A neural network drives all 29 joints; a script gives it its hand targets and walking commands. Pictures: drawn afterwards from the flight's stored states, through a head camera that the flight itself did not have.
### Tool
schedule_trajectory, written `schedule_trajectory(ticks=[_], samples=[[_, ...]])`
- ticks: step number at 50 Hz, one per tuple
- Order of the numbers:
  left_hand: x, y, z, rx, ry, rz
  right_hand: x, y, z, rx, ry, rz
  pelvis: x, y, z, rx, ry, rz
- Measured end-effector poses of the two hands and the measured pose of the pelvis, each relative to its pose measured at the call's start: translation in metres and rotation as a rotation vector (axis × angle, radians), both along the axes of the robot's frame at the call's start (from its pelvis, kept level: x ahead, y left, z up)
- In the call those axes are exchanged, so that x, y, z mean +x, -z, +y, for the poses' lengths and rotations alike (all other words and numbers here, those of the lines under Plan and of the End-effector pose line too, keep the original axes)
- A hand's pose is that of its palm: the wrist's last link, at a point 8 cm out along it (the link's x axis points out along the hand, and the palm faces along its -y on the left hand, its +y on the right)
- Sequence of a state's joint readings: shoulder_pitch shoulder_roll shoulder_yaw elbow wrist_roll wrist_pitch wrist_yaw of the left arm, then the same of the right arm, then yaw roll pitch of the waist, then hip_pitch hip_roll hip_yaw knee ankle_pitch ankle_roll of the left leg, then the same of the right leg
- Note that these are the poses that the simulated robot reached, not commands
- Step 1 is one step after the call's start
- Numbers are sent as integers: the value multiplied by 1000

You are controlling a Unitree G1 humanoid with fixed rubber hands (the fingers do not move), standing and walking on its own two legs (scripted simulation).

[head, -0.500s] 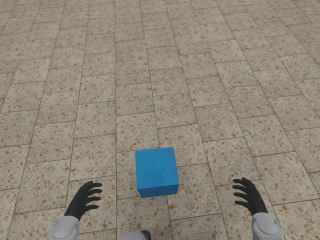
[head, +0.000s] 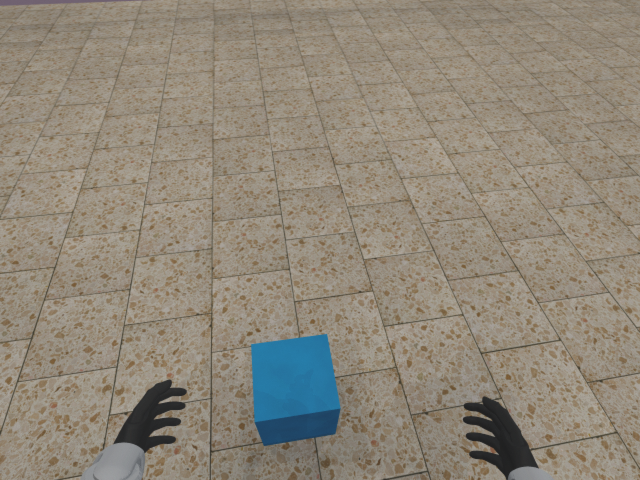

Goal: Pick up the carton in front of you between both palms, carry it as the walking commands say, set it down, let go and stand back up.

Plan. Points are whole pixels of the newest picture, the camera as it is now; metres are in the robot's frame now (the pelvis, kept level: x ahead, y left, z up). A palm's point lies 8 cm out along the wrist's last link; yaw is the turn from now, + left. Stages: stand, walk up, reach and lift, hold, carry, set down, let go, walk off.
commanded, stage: let go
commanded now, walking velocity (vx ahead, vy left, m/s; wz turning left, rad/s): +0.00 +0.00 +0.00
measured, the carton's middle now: (294, 391) +0.43 +0.08 -0.65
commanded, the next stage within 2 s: stand in 0.04 s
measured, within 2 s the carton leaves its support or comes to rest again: neither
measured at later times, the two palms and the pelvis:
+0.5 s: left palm out of the picture +0.09 +0.29 -0.12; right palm (487, 468) +0.16 -0.22 -0.12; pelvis +0.04 +0.02 -0.02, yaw +6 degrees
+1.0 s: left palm out of the picture +0.03 +0.30 -0.13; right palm (487, 475) +0.15 -0.21 -0.12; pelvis +0.03 +0.02 -0.02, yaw +10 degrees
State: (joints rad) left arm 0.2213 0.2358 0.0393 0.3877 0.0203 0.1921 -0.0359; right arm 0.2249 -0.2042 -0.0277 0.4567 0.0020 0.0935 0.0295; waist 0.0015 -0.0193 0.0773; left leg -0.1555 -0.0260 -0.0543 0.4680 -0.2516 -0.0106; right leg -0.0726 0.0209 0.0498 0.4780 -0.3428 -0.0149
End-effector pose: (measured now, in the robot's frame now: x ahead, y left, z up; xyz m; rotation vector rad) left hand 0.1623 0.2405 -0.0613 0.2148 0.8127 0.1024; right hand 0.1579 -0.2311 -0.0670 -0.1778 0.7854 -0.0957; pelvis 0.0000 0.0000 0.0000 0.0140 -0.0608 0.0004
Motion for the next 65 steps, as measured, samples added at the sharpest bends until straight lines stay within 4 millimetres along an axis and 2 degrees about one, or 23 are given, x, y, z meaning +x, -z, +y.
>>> schedule_trajectory(ticks=[3,5,10,13,17,25,32,47,65], samples=[[-1,0,9,22,-7,-12,-1,2,5,-18,-10,0,0,1,5,-2,-7,10],[-5,4,19,58,-14,-41,-10,9,1,-65,-23,32,3,3,7,-2,-18,42],[-30,24,40,91,-65,1,-31,27,-11,-113,-29,139,13,8,11,1,-47,103],[-44,34,48,97,-100,48,-32,36,-11,-119,-43,176,20,11,13,-2,-64,125],[-55,43,54,98,-143,90,-22,45,-4,-116,-64,197,29,15,17,-6,-82,141],[-68,55,53,83,-203,139,5,56,15,-97,-103,189,40,22,21,-15,-109,146],[-84,63,53,72,-237,192,14,58,21,-104,-119,196,41,24,24,-24,-128,142],[-124,69,58,74,-283,287,0,57,17,-134,-134,239,33,22,23,-36,-160,120],[-164,72,51,54,-318,365,-16,54,11,-146,-148,272,20,17,18,-38,-188,89]])
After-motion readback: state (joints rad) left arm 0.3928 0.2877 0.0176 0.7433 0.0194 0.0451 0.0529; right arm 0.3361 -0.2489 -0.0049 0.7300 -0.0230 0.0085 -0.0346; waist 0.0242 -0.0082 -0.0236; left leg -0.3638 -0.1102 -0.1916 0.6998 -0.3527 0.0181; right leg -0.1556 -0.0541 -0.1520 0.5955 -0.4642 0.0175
